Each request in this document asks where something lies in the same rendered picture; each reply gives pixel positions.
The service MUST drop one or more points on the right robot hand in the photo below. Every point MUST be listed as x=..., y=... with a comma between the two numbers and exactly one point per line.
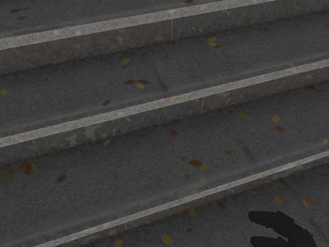
x=283, y=225

